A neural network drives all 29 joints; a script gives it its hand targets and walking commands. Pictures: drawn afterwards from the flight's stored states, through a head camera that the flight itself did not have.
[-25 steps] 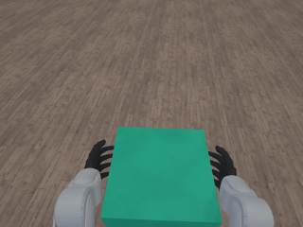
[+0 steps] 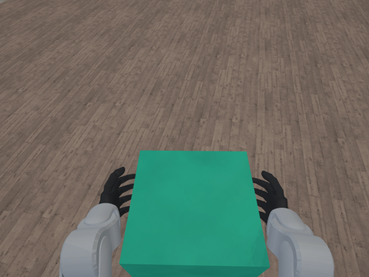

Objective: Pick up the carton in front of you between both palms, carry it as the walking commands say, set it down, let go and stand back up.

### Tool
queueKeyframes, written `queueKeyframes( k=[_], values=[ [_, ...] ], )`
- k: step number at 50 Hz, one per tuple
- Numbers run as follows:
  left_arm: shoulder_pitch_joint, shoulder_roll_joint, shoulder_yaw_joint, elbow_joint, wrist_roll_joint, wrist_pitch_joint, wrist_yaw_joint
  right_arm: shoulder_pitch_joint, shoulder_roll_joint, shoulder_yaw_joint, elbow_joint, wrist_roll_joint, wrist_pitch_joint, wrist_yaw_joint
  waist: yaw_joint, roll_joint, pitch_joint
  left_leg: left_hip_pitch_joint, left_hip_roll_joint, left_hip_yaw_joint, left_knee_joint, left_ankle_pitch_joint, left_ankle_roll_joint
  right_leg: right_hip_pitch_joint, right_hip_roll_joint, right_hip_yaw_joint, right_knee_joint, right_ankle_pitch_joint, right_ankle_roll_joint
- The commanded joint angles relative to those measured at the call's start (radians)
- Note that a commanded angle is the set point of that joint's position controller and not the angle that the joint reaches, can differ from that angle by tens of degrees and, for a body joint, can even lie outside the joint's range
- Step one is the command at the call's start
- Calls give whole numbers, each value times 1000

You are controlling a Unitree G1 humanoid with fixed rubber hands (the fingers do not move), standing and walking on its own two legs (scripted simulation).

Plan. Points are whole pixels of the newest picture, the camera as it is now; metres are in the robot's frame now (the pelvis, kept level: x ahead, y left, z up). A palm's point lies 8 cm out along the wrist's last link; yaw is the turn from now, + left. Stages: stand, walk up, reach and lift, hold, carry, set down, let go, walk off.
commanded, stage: carry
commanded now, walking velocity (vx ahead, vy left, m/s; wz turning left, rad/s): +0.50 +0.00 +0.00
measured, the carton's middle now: (192, 224) +0.25 +0.01 +0.00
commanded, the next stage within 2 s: none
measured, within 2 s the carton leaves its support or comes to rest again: neither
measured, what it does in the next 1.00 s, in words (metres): walks ahead: left foot, then right foot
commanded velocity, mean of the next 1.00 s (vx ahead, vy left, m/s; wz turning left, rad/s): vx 0.02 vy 0.00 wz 0.00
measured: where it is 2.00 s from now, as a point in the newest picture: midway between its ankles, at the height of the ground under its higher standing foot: (189, 265)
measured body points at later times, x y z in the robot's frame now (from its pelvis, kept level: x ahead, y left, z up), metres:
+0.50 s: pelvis +0.28 +0.04 -0.01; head +0.32 +0.06 +0.44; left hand +0.56 +0.18 +0.06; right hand +0.53 -0.12 +0.06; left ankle +0.32 +0.13 -0.75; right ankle +0.31 -0.08 -0.74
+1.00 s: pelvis +0.38 +0.02 -0.02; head +0.39 +0.02 +0.43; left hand +0.66 +0.16 +0.02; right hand +0.65 -0.14 +0.02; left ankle +0.32 +0.13 -0.75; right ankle +0.33 -0.08 -0.75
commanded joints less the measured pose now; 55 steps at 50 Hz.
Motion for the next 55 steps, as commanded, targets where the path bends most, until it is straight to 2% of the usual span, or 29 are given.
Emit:
queueKeyframes(
  k=[1, 3, 5, 7, 8, 9, 10, 11, 12, 13, 14, 15, 16, 18, 20, 22, 23, 25, 27, 29, 31, 32, 35, 39, 44, 47, 51, 55],
  values=[
    [-372, -868, -707, -117, -349, 0, -206, -362, 886, 700, -125, 307, -33, 163, -8, -182, -177, -15, -3, 83, -333, 173, -22, 249, -207, 112, -162, 205, -71],
    [-379, -827, -701, -130, -346, 12, -200, -386, 855, 698, -146, 319, -17, 161, -6, -179, -136, 14, -15, 115, -391, 220, -20, 240, -206, 94, -164, 211, -62],
    [-363, -784, -684, -117, -331, 30, -189, -377, 814, 685, -131, 326, 4, 161, -4, -171, -109, 53, -34, 134, -436, 249, -20, 259, -199, 65, -98, 394, -39],
    [-353, -743, -666, -94, -309, 50, -176, -345, 773, 662, -90, 328, 23, 161, -16, -138, -129, 203, -77, 176, -498, 292, -15, 237, -166, 13, 55, 557, -4],
    [-349, -722, -658, -83, -299, 60, -171, -324, 755, 648, -65, 323, 29, 161, -36, -91, -168, 357, -84, 180, -562, 356, -1, 181, -134, -21, 187, 571, 33],
    [-349, -708, -652, -73, -292, 69, -166, -328, 739, 634, -50, 323, 34, 161, -48, -25, -226, 568, 9, 92, -540, 575, 28, 42, -95, -29, 353, 417, 70],
    [-359, -704, -652, -82, -293, 76, -162, -319, 720, 619, -33, 327, 36, 161, -57, 192, -320, 805, 229, -182, -507, 952, 118, -182, -3, -32, 611, 75, 122],
    [-367, -724, -667, -86, -302, 81, -162, -300, 739, 604, -16, 331, 35, 161, -56, 306, -388, 867, 316, -323, -528, 1162, 232, -283, 57, 83, 795, -348, 125],
    [-374, -748, -675, -74, -305, 78, -164, -314, 759, 602, -22, 339, 30, 161, -50, 210, -402, 776, 334, -318, -552, 1092, 243, -265, 11, 193, 833, -401, 103],
    [-381, -793, -687, -77, -313, 67, -171, -337, 814, 628, -40, 351, 21, 172, -50, 97, -392, 744, 298, -237, -582, 960, 215, -266, -19, 198, 775, -376, 79],
    [-390, -844, -701, -68, -316, 55, -180, -353, 867, 642, -54, 356, 7, 182, -52, 107, -373, 718, 261, -184, -593, 925, 155, -255, -50, 193, 623, -364, 74],
    [-397, -895, -712, -63, -317, 40, -185, -393, 913, 656, -78, 372, -6, 192, -48, 125, -360, 657, 220, -106, -610, 872, 111, -200, -58, 191, 495, -344, 74],
    [-398, -929, -721, -71, -318, 24, -186, -418, 949, 675, -101, 385, -18, 202, -40, 122, -365, 626, 192, -56, -619, 815, 90, -157, -33, 166, 415, -327, 79],
    [-381, -955, -730, -78, -312, 1, -182, -395, 958, 683, -102, 381, -34, 212, -36, 161, -387, 591, 167, -12, -642, 656, 84, -67, 9, 117, 282, -256, 83],
    [-383, -963, -743, -117, -313, -14, -175, -377, 957, 685, -119, 380, -47, 214, -36, 151, -399, 609, 163, -4, -621, 571, 92, -18, 18, 93, 181, -167, 78],
    [-383, -950, -744, -134, -311, -16, -173, -373, 927, 681, -131, 373, -46, 211, -27, 87, -373, 546, 138, 36, -577, 479, 57, 62, -19, 91, 61, 63, 68],
    [-380, -937, -737, -130, -308, -12, -174, -371, 907, 680, -129, 366, -41, 209, -25, 53, -360, 489, 120, 53, -559, 407, 35, 103, -61, 116, 68, 150, 60],
    [-366, -900, -717, -108, -299, 4, -181, -358, 868, 675, -115, 347, -26, 207, -30, 5, -341, 444, 87, 65, -535, 274, 7, 107, -116, 165, 90, 269, 44],
    [-374, -847, -699, -81, -292, 21, -188, -350, 834, 663, -78, 324, -12, 207, -38, -14, -289, 423, 67, 46, -541, 191, -1, 51, -146, 191, 89, 299, 44],
    [-353, -818, -681, -17, -274, 30, -196, -340, 800, 651, -34, 303, 0, 210, -34, -24, -251, 432, 64, 31, -546, 265, 0, 25, -145, 180, 110, 294, 48],
    [-358, -779, -655, 50, -259, 28, -204, -358, 763, 633, 15, 284, 0, 212, -37, -42, -231, 437, 79, 29, -478, 442, -13, 31, -130, 164, 145, 440, 50],
    [-354, -753, -635, 88, -248, 21, -206, -369, 743, 623, 43, 273, -5, 211, -36, -57, -228, 427, 73, 32, -452, 484, -15, 33, -130, 164, 161, 528, 48],
    [-342, -702, -572, 188, -211, -9, -209, -384, 706, 592, 127, 246, -35, 207, -35, -91, -229, 410, 65, 34, -434, 509, -23, 36, -135, 163, 191, 663, 47],
    [-395, -726, -540, 245, -177, -94, -221, -420, 738, 568, 222, 223, -121, 217, -32, -66, -283, 404, 51, 35, -423, 502, -29, 86, -132, 161, 210, 722, 42],
    [-475, -806, -590, 217, -189, -219, -238, -477, 805, 578, 226, 226, -250, 240, -30, -17, -360, 450, 52, 33, -435, 518, -29, 118, -121, 157, 224, 621, 41],
    [-448, -799, -598, 235, -173, -274, -240, -451, 795, 574, 253, 214, -306, 249, -30, 4, -391, 483, 62, 29, -422, 568, -25, 117, -116, 154, 234, 563, 39],
    [-377, -726, -530, 338, -101, -343, -239, -378, 714, 502, 348, 132, -376, 247, -32, -4, -399, 474, 69, 26, -400, 555, -18, 120, -119, 153, 244, 549, 33],
    [-421, -665, -438, 458, -34, -430, -235, -437, 657, 412, 447, 68, -464, 242, -31, -14, -333, 434, 71, 27, -430, 477, -18, 91, -113, 150, 226, 451, 35]
  ],
)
